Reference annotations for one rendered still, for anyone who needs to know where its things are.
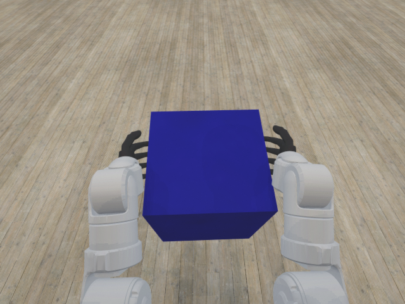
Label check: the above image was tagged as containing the left robot upper arm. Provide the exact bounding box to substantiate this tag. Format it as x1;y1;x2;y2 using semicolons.
82;277;151;304

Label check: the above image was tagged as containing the carton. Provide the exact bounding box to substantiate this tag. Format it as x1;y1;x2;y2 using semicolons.
142;110;278;241

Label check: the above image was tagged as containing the robot right forearm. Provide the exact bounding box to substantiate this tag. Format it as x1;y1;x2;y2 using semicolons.
271;151;349;304

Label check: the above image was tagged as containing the right robot hand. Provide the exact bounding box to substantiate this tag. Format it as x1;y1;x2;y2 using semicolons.
264;125;296;175

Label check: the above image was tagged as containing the left robot hand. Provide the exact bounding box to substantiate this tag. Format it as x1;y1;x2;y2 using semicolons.
119;130;149;179

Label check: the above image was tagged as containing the right robot upper arm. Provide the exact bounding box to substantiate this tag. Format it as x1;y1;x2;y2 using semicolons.
273;271;348;304

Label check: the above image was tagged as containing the robot left forearm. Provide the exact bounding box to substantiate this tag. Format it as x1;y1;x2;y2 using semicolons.
80;156;144;304

